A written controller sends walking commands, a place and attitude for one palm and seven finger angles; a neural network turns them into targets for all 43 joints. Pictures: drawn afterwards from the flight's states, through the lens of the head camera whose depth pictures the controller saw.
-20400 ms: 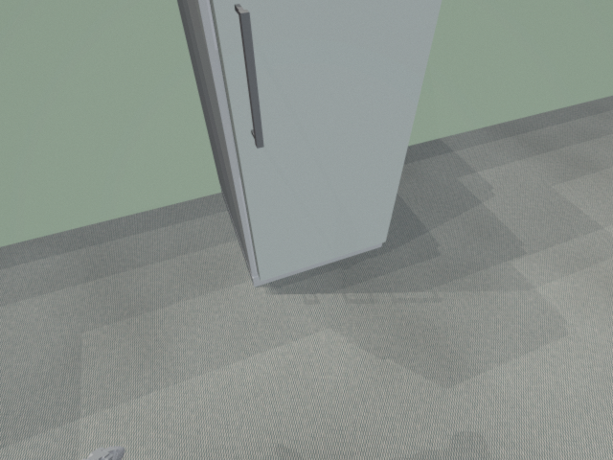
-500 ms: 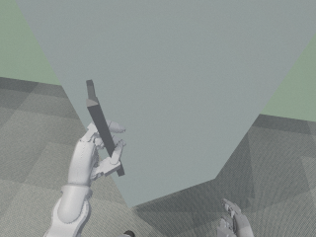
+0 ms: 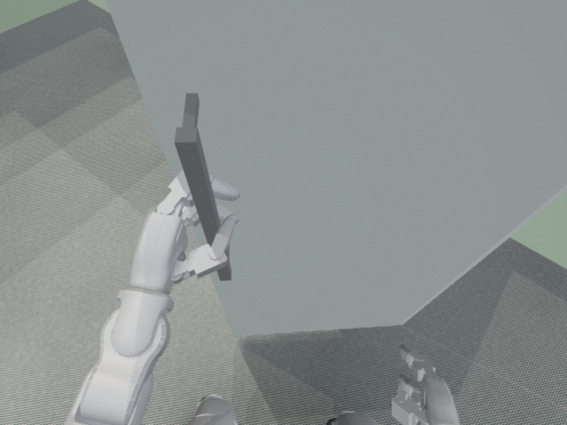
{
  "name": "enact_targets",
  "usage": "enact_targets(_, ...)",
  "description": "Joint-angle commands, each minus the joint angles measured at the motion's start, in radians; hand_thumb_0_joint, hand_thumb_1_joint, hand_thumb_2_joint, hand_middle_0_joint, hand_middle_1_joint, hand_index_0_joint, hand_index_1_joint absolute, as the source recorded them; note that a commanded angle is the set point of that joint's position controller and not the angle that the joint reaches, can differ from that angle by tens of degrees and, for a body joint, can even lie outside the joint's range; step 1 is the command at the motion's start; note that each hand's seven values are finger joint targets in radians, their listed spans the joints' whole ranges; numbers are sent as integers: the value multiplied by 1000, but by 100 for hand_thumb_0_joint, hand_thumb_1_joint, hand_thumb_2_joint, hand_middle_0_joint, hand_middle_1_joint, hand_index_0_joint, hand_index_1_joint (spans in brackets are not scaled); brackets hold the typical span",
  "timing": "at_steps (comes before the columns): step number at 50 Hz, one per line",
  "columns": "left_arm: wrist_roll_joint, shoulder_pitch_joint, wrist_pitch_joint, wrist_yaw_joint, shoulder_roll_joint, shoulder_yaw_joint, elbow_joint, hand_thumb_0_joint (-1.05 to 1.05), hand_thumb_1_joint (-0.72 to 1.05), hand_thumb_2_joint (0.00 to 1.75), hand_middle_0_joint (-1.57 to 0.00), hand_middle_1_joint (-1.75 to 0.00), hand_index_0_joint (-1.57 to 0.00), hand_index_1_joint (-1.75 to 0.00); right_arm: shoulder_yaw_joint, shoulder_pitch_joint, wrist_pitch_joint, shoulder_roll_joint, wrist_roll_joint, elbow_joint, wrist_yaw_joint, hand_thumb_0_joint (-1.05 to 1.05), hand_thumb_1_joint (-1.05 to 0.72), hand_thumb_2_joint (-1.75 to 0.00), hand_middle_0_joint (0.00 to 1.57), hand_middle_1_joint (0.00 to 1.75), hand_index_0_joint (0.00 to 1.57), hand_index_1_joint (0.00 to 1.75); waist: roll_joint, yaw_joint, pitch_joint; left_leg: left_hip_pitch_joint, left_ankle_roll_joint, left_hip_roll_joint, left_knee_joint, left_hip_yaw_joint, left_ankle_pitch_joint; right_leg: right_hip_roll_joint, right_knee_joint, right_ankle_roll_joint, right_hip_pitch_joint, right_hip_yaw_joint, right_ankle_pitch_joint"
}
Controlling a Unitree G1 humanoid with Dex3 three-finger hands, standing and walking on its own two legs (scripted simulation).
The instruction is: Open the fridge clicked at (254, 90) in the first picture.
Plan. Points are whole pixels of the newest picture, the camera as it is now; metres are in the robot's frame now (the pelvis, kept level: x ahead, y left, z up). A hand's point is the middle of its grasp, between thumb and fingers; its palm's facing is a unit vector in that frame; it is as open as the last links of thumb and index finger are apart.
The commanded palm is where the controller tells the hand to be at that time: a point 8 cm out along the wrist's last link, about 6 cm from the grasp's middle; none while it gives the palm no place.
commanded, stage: walk backward, drawing the door open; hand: left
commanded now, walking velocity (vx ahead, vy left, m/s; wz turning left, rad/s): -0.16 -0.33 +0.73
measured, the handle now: (212, 211) +0.34 +0.11 +0.11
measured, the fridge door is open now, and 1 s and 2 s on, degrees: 42 69 68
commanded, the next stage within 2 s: stop walking and hold the door back in 0.90 s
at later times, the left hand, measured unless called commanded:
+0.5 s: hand (257, 340) +0.19 +0.04 +0.12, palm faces +0.40 -0.89 -0.23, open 6.0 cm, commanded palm +0.14 +0.08 +0.13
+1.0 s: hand out of the picture +0.11 -0.03 +0.12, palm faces +0.76 -0.61 -0.25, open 6.0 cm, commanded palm +0.05 -0.01 +0.12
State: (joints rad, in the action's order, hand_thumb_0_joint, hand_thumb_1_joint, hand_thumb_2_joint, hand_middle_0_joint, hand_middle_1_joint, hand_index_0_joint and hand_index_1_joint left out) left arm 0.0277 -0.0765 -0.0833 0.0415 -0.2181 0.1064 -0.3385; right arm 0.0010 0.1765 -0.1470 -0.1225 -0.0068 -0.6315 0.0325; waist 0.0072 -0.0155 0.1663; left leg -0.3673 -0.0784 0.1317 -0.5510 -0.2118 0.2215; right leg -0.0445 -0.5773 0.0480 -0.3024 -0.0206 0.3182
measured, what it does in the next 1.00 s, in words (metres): steps to the right, turning left: left foot, then right foot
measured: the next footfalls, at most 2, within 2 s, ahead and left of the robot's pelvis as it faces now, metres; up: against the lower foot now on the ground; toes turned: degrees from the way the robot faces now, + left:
left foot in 0.22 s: +0.00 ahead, +0.04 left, +0.00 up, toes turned +14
right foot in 0.46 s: +0.06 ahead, -0.34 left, +0.00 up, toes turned +18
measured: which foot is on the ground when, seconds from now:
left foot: down 0.00-0.00, up 0.02-0.20, down 0.22-0.46, up 0.48-0.68, down 0.70-0.96, up 0.98-1.00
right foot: down 0.00-0.20, up 0.22-0.44, down 0.46-0.68, up 0.70-0.96, down 0.98-1.00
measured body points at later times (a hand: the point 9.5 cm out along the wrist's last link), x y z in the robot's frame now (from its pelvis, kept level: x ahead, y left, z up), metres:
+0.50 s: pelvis -0.04 -0.20 +0.00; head +0.03 -0.16 +0.44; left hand +0.17 +0.09 +0.14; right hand +0.19 -0.34 -0.11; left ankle -0.05 +0.01 -0.70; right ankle +0.02 -0.35 -0.73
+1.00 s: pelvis +0.00 -0.36 +0.00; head +0.05 -0.32 +0.44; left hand +0.07 +0.00 +0.14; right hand +0.27 -0.40 -0.10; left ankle -0.06 -0.17 -0.71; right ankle +0.11 -0.47 -0.73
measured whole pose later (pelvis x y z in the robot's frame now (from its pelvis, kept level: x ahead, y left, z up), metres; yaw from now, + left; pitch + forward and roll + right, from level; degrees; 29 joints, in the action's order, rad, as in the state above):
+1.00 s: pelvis +0.00 -0.36 +0.00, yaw +39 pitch +0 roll -2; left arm -0.04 -0.13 -0.04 0.10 -0.28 -0.14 -0.32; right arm -0.03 0.16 -0.10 -0.14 0.00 -0.60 0.06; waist 0.02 0.01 0.13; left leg -0.47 -0.05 0.10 -0.75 -0.12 0.36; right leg -0.04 -0.54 0.04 -0.28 0.02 0.24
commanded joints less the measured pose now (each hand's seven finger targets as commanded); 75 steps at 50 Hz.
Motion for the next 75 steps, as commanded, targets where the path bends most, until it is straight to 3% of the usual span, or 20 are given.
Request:
enact_targets(1, -7, 232, -106, 40, -151, -188, -366, 0, 90, 90, -45, -140, -45, -140, 41, -116, -36, -57, 19, 137, 18, 0, -90, -90, 20, 30, 20, 30, -203, 0, -336, -149, 28, -181, -518, 301, 316, -234, 208, -174, 178, -52, -355)
enact_targets(3, -12, 167, -92, 22, -103, -191, -334, 0, 90, 90, -45, -140, -45, -140, 72, -159, -36, -96, 14, 149, 49, 0, -90, -90, 20, 30, 20, 30, -335, 26, -352, -167, 62, -110, -821, 201, 408, -316, 189, -289, 164, -157, -419)
enact_targets(8, -36, 199, -104, 19, -37, -144, -321, 0, 90, 90, -45, -140, -45, -140, 44, -104, -23, -103, -13, 145, 68, 0, -90, -90, 20, 30, 20, 30, -135, -31, -331, 136, 60, -96, -99, 302, 161, -181, -96, -177, 55, 118, -479)
enact_targets(11, 3, 249, -137, 15, -35, -105, -337, 0, 90, 90, -45, -140, -45, -140, 65, -75, -34, -196, -30, 159, 52, 0, -90, -90, 20, 30, 20, 30, 210, -33, -361, 530, 294, 455, 292, -555, -512, 10, -628, -1, -436, -28, 235)
enact_targets(19, -31, 225, -97, 24, -61, -167, -293, 0, 90, 90, -45, -140, -45, -140, 74, -105, -37, -185, 7, 134, 37, 0, -90, -90, 20, 30, 20, 30, 257, 8, -397, 102, 149, 99, 191, 7, 34, 74, -30, 2, 205, 86, 30)
enact_targets(21, -41, 191, -84, 29, -83, -175, -269, 0, 90, 90, -45, -140, -45, -140, 59, -102, -27, -162, 20, 149, 42, 0, -90, -90, 20, 30, 20, 30, 127, 6, -359, 9, 117, 2, 96, 65, 200, 62, 161, -7, 288, 108, -15)
enact_targets(23, -36, 222, -74, 43, -203, -275, -318, 0, 90, 90, -45, -140, -45, -140, 41, -124, -14, -88, 22, 146, 44, 0, -90, -90, 20, 30, 20, 30, -325, 20, -324, -159, 25, -175, -511, 288, 332, -253, 323, -174, 172, -161, -84)
enact_targets(26, -48, 120, -76, 50, -182, -322, -290, 0, 90, 90, -45, -140, -45, -140, 65, -129, -13, -118, 10, 128, 53, 0, -90, -90, 20, 30, 20, 30, -224, 20, -329, -246, 31, -79, -803, 245, 407, -328, 156, -294, 229, -102, -581)
enact_targets(32, -71, 124, -88, 38, -127, -269, -322, 0, 90, 90, -45, -140, -45, -140, 32, -85, 5, -115, -16, 150, 87, 0, -90, -90, 20, 30, 20, 30, -97, -19, -348, 170, 42, -101, -2, 381, 66, -172, -121, -146, 73, 175, -511)
enact_targets(34, -74, 155, -104, 34, -101, -231, -384, 0, 90, 90, -45, -140, -45, -140, 61, -75, -12, -191, -15, 178, 86, 0, -90, -90, 20, 30, 20, 30, 299, -12, -411, 526, 241, 375, 253, -358, -659, 24, -561, 6, -343, 114, 290)
enact_targets(35, -31, 188, -128, 38, -115, -233, -324, 0, 90, 90, -45, -140, -45, -140, 60, -57, -2, -192, -17, 164, 69, 0, -90, -90, 20, 30, 20, 30, 227, -26, -389, 540, 332, 456, 258, -527, -733, 14, -666, 8, -372, -13, 337)
enact_targets(40, -36, 211, -103, 36, -132, -258, -350, 0, 90, 90, -45, -140, -45, -140, 63, -99, -13, -191, -8, 120, 55, 0, -90, -90, 20, 30, 20, 30, 259, 9, -345, 253, 211, 189, 185, -6, -354, -16, -377, 4, -133, -28, 53)
enact_targets(45, -66, 117, -56, 65, -129, -270, -237, 0, 90, 90, -45, -140, -45, -140, 44, -62, -12, -185, 16, 181, 54, 0, -90, -90, 20, 30, 20, 30, 219, 16, -371, 106, 157, 71, 153, 71, -17, 98, 34, 14, 193, 136, 13)
enact_targets(48, -54, 126, -54, 75, -262, -353, -260, 0, 90, 90, -45, -140, -45, -140, 20, -92, 3, -109, 14, 187, 50, 0, -90, -90, 20, 30, 20, 30, -311, 15, -306, -112, 32, -170, -394, 267, 297, -257, 333, -128, 131, -201, -162)
enact_targets(50, -62, 72, -55, 95, -277, -416, -237, 0, 90, 90, -45, -140, -45, -140, 32, -85, -1, -130, 4, 150, 48, 0, -90, -90, 20, 30, 20, 30, -233, 34, -374, -192, 43, -130, -747, 190, 386, -389, 256, -259, 137, -243, -397)
enact_targets(56, -53, 375, -86, 108, -260, -403, 75, 0, 90, 90, -45, -140, -45, -140, -1, -123, 25, -141, 0, 121, 98, 0, -90, -90, 20, 30, 20, 30, -207, 29, -357, -36, 56, -130, -325, 268, 273, -310, 100, -164, 226, -32, -837)
enact_targets(61, -58, 529, -102, 99, -212, -312, 95, 0, 90, 90, -45, -140, -45, -140, 15, -83, 57, -184, 9, 141, 82, 0, -90, -90, 20, 30, 20, 30, -105, 10, -419, 220, 74, -136, 160, 286, -45, -249, -8, -99, 175, -34, -554)
enact_targets(64, -60, 651, -120, 84, -92, -160, 127, 0, 90, 90, -45, -140, -45, -140, 5, -96, 55, -203, 20, 159, 55, 0, -90, -90, 20, 30, 20, 30, 335, 6, -413, 343, 248, 212, 230, -116, -554, -8, -330, -7, -113, 63, 255)
enact_targets(73, -64, 997, -65, 72, -191, -220, 577, 0, 90, 90, -45, -140, -45, -140, 7, -62, 53, -233, 27, 74, 75, 0, -90, -90, 20, 30, 20, 30, 136, 27, -376, 86, 186, 53, 196, 99, 315, 38, 72, -38, 203, 97, 89)
enact_targets(75, -56, 1027, -57, 67, -233, -237, 704, 0, 90, 90, -45, -140, -45, -140, 12, -35, 66, -229, 17, 62, 82, 0, -90, -90, 20, 30, 20, 30, -51, 17, -314, -74, 120, -69, -39, 190, 355, -119, 265, -138, 215, -189, 286)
